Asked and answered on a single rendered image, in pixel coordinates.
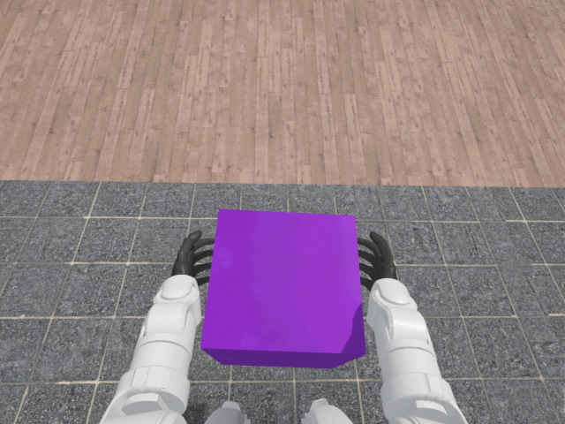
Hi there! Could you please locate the carton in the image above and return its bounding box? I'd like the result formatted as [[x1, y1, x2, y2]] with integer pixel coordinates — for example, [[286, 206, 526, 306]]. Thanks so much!
[[200, 209, 366, 368]]

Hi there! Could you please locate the right robot hand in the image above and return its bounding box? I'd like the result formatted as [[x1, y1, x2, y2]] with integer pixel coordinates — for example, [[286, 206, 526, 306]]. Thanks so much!
[[357, 231, 398, 292]]

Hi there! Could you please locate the robot right shin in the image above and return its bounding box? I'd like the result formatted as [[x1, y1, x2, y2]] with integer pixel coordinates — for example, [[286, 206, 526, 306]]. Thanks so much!
[[310, 399, 329, 411]]

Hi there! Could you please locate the right robot thigh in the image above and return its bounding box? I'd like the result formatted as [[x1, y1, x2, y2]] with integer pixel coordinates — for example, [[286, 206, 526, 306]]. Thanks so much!
[[301, 405, 353, 424]]

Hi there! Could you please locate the left robot hand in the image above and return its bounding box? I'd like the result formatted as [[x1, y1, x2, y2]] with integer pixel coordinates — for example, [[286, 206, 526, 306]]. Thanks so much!
[[170, 230, 215, 286]]

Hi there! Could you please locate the left robot forearm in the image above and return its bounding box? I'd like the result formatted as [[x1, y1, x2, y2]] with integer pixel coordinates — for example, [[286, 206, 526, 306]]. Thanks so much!
[[99, 275, 201, 424]]

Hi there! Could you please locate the right robot forearm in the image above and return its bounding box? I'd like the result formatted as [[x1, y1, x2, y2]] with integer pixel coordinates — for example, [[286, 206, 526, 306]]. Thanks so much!
[[366, 278, 468, 424]]

